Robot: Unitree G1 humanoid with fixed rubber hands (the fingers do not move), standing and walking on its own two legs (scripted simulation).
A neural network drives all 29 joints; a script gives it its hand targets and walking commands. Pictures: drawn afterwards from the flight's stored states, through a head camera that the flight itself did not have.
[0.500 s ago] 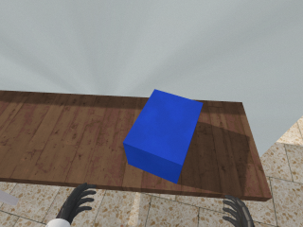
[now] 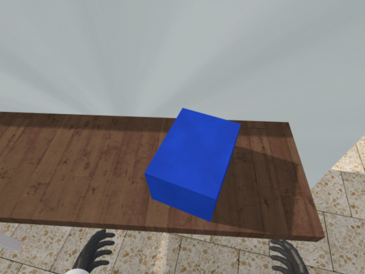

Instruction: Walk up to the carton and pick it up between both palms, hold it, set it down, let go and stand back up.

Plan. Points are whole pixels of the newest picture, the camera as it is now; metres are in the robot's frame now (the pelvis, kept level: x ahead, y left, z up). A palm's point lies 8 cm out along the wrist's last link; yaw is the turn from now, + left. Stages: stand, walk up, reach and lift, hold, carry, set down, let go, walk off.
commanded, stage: set down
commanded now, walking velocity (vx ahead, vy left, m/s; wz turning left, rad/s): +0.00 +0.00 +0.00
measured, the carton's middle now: (195, 161) +0.42 +0.01 -0.06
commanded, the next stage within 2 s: let go in 0.34 s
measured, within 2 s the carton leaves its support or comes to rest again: neither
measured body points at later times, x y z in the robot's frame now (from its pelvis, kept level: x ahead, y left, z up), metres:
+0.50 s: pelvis +0.00 +0.00 +0.00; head +0.02 +0.00 +0.45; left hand +0.16 +0.24 -0.08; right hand +0.15 -0.22 -0.09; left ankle -0.03 +0.12 -0.74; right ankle +0.02 -0.12 -0.74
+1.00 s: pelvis -0.01 -0.01 -0.01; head +0.00 -0.01 +0.44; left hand +0.13 +0.27 -0.10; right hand +0.13 -0.28 -0.10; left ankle -0.03 +0.12 -0.74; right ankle +0.02 -0.12 -0.74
